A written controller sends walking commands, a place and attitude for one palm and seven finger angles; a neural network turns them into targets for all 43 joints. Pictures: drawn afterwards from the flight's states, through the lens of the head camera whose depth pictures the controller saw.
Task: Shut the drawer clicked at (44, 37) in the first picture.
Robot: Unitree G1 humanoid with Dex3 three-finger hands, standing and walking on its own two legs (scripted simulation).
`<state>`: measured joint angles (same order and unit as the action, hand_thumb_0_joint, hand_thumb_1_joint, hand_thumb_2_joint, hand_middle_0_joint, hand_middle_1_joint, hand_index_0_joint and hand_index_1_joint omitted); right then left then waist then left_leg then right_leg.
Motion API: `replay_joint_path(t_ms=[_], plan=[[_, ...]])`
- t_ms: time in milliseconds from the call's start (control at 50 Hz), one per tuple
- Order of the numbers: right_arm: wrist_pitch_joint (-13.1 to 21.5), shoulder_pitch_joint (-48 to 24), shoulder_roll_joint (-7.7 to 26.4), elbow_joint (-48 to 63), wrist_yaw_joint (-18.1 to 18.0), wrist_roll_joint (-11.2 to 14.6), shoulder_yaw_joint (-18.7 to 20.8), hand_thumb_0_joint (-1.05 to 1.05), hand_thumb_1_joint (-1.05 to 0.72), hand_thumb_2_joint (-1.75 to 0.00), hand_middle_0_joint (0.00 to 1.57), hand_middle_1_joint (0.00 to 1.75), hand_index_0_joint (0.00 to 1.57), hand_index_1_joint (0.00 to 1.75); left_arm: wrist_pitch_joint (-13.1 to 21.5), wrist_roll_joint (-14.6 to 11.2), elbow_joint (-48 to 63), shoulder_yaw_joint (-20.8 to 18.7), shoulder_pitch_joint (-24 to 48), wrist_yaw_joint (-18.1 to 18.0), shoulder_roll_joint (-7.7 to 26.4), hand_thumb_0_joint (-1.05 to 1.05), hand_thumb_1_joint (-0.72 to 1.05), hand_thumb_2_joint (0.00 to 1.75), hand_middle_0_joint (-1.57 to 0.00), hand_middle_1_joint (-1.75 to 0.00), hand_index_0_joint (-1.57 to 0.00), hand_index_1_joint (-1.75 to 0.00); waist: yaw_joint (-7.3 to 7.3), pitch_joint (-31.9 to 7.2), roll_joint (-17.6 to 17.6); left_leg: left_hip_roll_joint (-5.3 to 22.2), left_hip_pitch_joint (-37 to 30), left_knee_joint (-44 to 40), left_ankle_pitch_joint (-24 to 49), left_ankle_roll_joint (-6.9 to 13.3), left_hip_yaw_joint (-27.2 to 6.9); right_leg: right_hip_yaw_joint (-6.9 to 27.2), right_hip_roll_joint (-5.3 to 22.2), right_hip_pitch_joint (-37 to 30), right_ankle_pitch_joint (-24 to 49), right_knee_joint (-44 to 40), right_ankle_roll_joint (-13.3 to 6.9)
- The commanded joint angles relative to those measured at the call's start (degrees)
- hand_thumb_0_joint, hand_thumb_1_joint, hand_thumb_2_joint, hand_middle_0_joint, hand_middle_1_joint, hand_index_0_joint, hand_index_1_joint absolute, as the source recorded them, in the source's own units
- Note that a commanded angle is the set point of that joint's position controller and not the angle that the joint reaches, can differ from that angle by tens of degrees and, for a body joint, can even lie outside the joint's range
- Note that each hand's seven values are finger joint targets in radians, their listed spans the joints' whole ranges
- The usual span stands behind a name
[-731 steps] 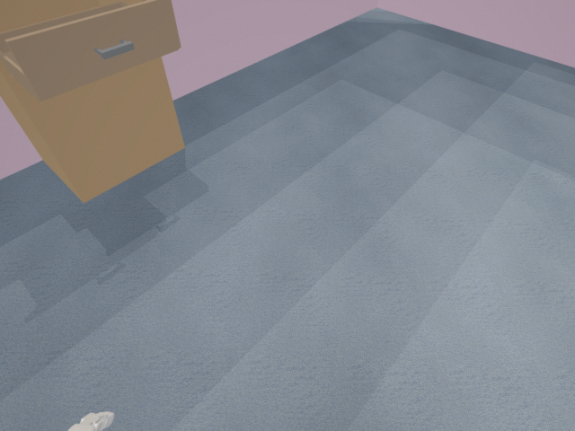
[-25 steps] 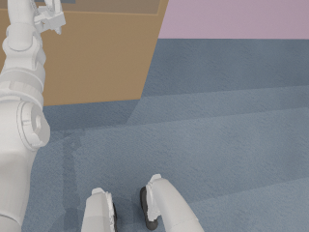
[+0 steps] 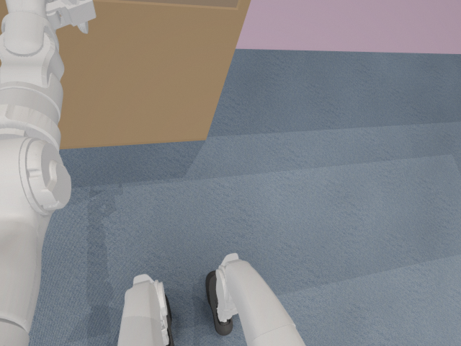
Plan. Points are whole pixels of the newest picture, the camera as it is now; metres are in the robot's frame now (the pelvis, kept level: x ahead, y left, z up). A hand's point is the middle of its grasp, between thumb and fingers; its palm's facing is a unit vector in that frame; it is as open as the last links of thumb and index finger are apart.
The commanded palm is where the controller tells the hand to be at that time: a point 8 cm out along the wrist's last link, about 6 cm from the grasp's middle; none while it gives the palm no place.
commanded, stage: pull the fist back off the drawer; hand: left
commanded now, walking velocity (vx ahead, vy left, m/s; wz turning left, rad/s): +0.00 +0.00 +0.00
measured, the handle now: out of the picture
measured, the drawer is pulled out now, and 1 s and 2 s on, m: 0.00 0.00 0.00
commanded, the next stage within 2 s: draw the hand back to the body in 0.32 s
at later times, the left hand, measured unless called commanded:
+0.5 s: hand (96, 2) +0.60 +0.09 +0.09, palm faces -0.01 -1.00 -0.03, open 3.3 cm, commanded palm +0.55 +0.15 +0.10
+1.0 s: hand (2, 80) +0.42 +0.15 +0.19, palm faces +0.01 -0.99 -0.12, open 3.3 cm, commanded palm +0.38 +0.21 +0.20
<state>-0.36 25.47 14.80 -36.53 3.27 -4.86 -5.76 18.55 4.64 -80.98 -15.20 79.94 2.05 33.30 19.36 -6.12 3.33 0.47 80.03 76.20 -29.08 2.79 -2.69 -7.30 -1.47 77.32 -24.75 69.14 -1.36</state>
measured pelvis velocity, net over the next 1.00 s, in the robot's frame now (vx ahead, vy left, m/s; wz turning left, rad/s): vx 0.07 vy -0.02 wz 0.03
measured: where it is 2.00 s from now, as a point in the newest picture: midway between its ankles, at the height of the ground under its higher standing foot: (192, 325)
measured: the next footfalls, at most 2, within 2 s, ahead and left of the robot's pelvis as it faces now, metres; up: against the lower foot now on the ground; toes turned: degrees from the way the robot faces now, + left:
none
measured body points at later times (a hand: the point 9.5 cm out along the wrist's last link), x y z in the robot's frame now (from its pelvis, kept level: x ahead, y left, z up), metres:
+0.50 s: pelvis +0.04 -0.01 +0.03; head +0.22 +0.00 +0.45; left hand +0.60 +0.14 +0.10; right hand +0.02 -0.26 -0.08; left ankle +0.04 +0.08 -0.60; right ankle +0.06 -0.11 -0.60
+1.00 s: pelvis +0.07 -0.02 +0.10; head +0.12 -0.03 +0.55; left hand +0.41 +0.20 +0.19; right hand +0.24 -0.27 +0.01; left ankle +0.04 +0.09 -0.60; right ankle +0.06 -0.11 -0.60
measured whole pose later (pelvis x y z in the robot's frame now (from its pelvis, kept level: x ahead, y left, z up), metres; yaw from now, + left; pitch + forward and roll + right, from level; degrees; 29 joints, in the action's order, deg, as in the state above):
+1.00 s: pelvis +0.07 -0.02 +0.10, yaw +1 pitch +10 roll -1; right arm -3.6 12.9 15.6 -29.3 -1.1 3.1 0.0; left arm 12.4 -8.6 -19.4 -6.2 10.8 5.9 15.1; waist 1.7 -5.6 1.9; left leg -0.1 29.2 44.5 -25.0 1.1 0.8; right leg -2.3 -2.0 30.3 -22.7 43.3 -2.2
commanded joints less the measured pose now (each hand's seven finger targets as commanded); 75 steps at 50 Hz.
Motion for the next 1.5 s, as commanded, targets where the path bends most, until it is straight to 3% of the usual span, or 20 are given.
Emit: replay_joint_path(t_ms=[0,200,240,340,400,460,480,540,600,720,780,800,860,900,920,940,1020,1140,1200,1480], plan=[[-0.1,13.5,13.2,0.1,-0.2,-0.1,5.1,0.0,-0.9,-0.9,0.2,0.3,0.2,0.3,3.1,-0.8,15.7,0.0,33.9,-1.8,4.0,0.0,0.9,0.9,-1.4,-1.6,-1.4,-1.6,3.93,-32.6,15.8,2.4,-36.8,-11.7,8.4,-1.8,-10.6,3.2,-1.0,-4.8,3.8,-7.2,-0.4],[-2.0,12.0,11.7,2.1,0.8,0.9,6.2,0.0,-0.9,-0.9,0.2,0.3,0.2,0.3,5.0,-3.8,23.0,-2.3,17.1,-1.0,1.7,0.0,0.9,0.9,-1.4,-1.6,-1.4,-1.6,-2.12,-36.7,12.9,1.6,-39.4,-12.0,20.5,-1.7,-5.3,4.0,-1.7,-17.3,10.3,-9.4,-0.6],[-2.5,11.9,11.3,1.9,0.8,1.0,6.2,0.0,-0.9,-0.9,0.2,0.3,0.2,0.3,5.3,-3.8,23.1,-1.8,17.5,-1.3,1.1,0.0,0.9,0.9,-1.4,-1.6,-1.4,-1.6,-1.28,-33.7,9.3,1.4,-36.2,-12.0,19.6,-1.1,-4.2,4.4,-1.8,-19.5,11.0,-10.2,-0.2],[-3.0,11.6,10.7,2.5,0.6,1.2,6.5,0.0,-0.9,-0.9,0.2,0.3,0.2,0.3,7.6,-3.8,23.9,-5.2,13.2,-2.2,3.8,0.0,0.9,0.9,-1.4,-1.6,-1.4,-1.6,-3.03,-34.2,5.9,0.5,-32.7,-12.0,21.9,-0.6,-1.5,5.9,-1.8,-27.4,16.9,-10.5,-0.1],[-3.4,11.4,10.3,2.7,0.7,1.3,7.0,0.0,-0.9,-0.9,0.2,0.3,0.2,0.3,8.8,-3.7,24.4,-4.4,10.0,-1.4,2.0,0.0,0.9,0.9,-1.4,-1.6,-1.4,-1.6,-3.69,-35.3,6.2,0.4,-34.0,-11.8,25.4,-0.8,-0.8,6.2,-1.6,-29.0,21.5,-10.1,-0.2],[-4.2,10.5,10.1,6.1,0.6,2.3,7.7,0.0,-0.9,-0.9,0.2,0.3,0.2,0.3,9.2,-5.6,32.3,-9.2,-3.1,-0.1,6.0,0.0,0.9,0.9,-1.4,-1.6,-1.4,-1.6,-9.84,-43.0,7.1,-0.4,-38.0,-14.3,31.8,-1.1,1.2,7.4,-1.5,-41.2,31.4,-10.9,-0.6],[-4.5,9.7,9.6,7.1,0.6,2.8,7.7,0.0,-0.9,-0.9,0.2,0.3,0.2,0.3,8.8,-6.5,36.0,-7.3,-6.4,0.8,3.6,0.0,0.9,0.9,-1.4,-1.6,-1.4,-1.6,-10.35,-43.9,7.1,-0.6,-39.6,-15.5,33.9,-1.1,1.7,7.5,-1.4,-44.1,34.8,-11.8,-0.4],[-4.8,7.9,9.1,9.0,0.3,4.6,8.4,0.0,-0.9,-0.9,0.2,0.3,0.2,0.3,5.9,-9.5,43.5,-4.5,-16.9,2.9,-1.0,0.0,0.9,0.9,-1.4,-1.6,-1.4,-1.6,-11.17,-39.8,0.0,-0.9,-39.2,-19.4,32.6,-0.5,3.2,7.7,-1.5,-51.7,39.4,-15.8,0.2],[-4.0,5.7,8.7,9.6,-0.7,5.9,8.6,0.0,-0.9,-0.9,0.2,0.3,0.2,0.3,4.3,-13.0,50.4,-2.3,-22.8,4.4,-4.6,0.0,0.9,0.9,-1.4,-1.6,-1.4,-1.6,-11.52,-34.7,-1.9,-1.1,-41.1,-22.9,30.6,-0.2,4.1,7.8,-1.4,-55.0,40.4,-19.3,0.6],[-1.6,1.4,8.0,8.9,-1.7,6.8,8.7,0.0,-0.9,-0.9,0.2,0.3,0.2,0.3,4.8,-15.0,58.9,4.1,-36.1,5.7,-11.4,0.0,0.9,0.9,-1.4,-1.6,-1.4,-1.6,-12.61,-25.4,0.0,-0.6,-50.7,-27.5,33.6,-0.4,3.5,6.6,-1.1,-53.1,36.7,-23.5,0.7],[-1.3,-1.6,8.1,9.6,-2.1,7.4,8.4,0.0,-0.9,-0.9,0.2,0.3,0.2,0.3,2.8,-15.6,59.8,4.4,-41.7,7.1,-11.0,0.0,0.9,0.9,-1.4,-1.6,-1.4,-1.6,-13.63,-20.0,0.9,-0.6,-52.0,-29.4,32.2,-0.6,3.5,6.3,-0.7,-53.0,34.8,-25.2,0.5],[-1.3,-2.5,8.2,10.1,-2.3,7.5,8.3,0.0,-0.9,-0.9,0.2,0.3,0.2,0.3,2.2,-15.9,60.6,3.7,-43.2,7.4,-10.2,0.0,0.9,0.9,-1.4,-1.6,-1.4,-1.6,-14.1,-19.8,-1.4,-0.8,-51.5,-30.2,30.6,-0.6,3.4,6.2,-0.6,-54.5,34.2,-25.6,0.6],[-0.6,-6.2,7.8,12.6,-3.0,7.8,7.9,0.0,-0.9,-0.9,0.2,0.3,0.2,0.3,1.4,-17.1,69.6,3.0,-45.3,8.3,-8.8,0.0,0.9,0.9,-1.4,-1.6,-1.4,-1.6,-16.01,-21.4,1.3,-1.1,-54.9,-31.9,32.1,-0.5,3.3,6.4,-0.1,-58.3,35.2,-26.2,0.1],[0.4,-8.4,7.2,13.6,-3.4,8.0,7.5,0.0,-0.9,-0.9,0.2,0.3,0.2,0.3,0.6,-18.3,72.3,2.7,-50.7,8.8,-9.6,0.0,0.9,0.9,-1.4,-1.6,-1.4,-1.6,-17.01,-20.2,-0.8,-0.9,-56.4,-33.2,33.4,-0.6,3.0,6.0,0.0,-59.9,35.9,-27.1,0.3],[-1.0,-14.2,6.1,14.3,-4.5,8.2,7.9,0.0,-0.9,-0.9,0.2,0.3,0.2,0.3,-2.3,-12.3,76.3,5.8,-52.9,3.6,-6.3,0.0,0.9,0.9,-1.4,-1.6,-1.4,-1.6,-19.29,-19.1,-3.0,-0.3,-58.3,-36.9,31.6,-0.8,3.8,8.6,1.5,-62.2,32.2,-30.6,0.3],[-1.2,-15.0,5.6,15.3,-5.2,8.0,7.6,0.0,-0.9,-0.9,0.2,0.3,0.2,0.3,-4.2,-11.9,80.1,7.4,-53.3,0.8,-9.2,0.0,0.9,0.9,-1.4,-1.6,-1.4,-1.6,-17.9,-16.5,-3.0,-0.3,-59.4,-38.7,28.5,-0.7,3.8,8.3,1.6,-62.0,29.7,-32.5,0.5],[-1.8,-17.9,5.5,14.1,-7.1,7.7,6.4,0.0,-0.9,-0.9,0.2,0.3,0.2,0.3,-9.3,-10.1,81.4,7.0,-61.1,-4.4,-9.0,0.0,0.9,0.9,-1.4,-1.6,-1.4,-1.6,-18.61,-8.6,-4.7,0.1,-62.1,-44.1,23.5,-0.7,3.2,7.6,1.7,-64.0,23.8,-37.5,0.3],[0.1,-21.2,4.2,13.6,-8.3,6.9,4.9,0.0,-0.9,-0.9,0.2,0.3,0.2,0.3,-11.8,-9.3,93.1,6.3,-68.4,-6.6,-8.8,0.0,0.9,0.9,-1.4,-1.6,-1.4,-1.6,-20.22,-7.3,-1.3,0.3,-70.6,-50.0,25.9,-0.7,2.8,7.1,1.8,-69.6,23.8,-42.8,-0.1],[1.2,-22.1,4.2,13.0,-8.2,6.4,4.4,0.0,-0.9,-0.9,0.2,0.3,0.2,0.3,-12.7,-9.2,96.5,6.4,-73.4,-6.8,-9.4,0.0,0.9,0.9,-1.4,-1.6,-1.4,-1.6,-20.43,-2.6,-1.5,0.6,-71.9,-52.6,26.0,-0.8,2.5,6.7,1.7,-70.4,23.2,-45.3,-0.2],[6.0,-23.1,3.9,11.6,-7.3,5.0,5.2,0.0,-0.9,-0.9,0.2,0.3,0.2,0.3,-11.8,-9.1,116.6,-3.4,-98.5,-7.9,-5.7,0.0,0.9,0.9,-1.4,-1.6,-1.4,-1.6,-22.46,1.3,0.1,0.9,-74.2,-55.4,28.3,-1.1,2.2,6.8,1.8,-74.5,23.0,-49.2,-0.2]])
